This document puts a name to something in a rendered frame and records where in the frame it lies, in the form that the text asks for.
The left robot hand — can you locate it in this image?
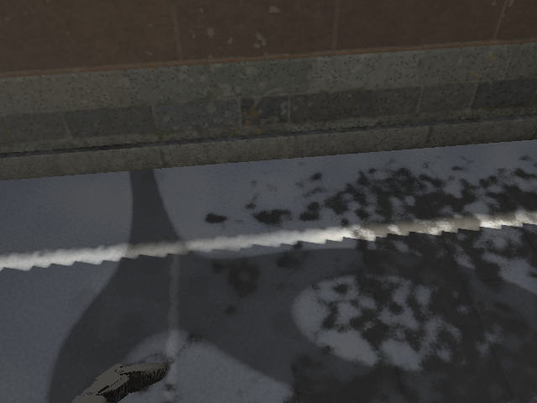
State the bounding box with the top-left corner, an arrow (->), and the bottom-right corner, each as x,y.
71,363 -> 166,403

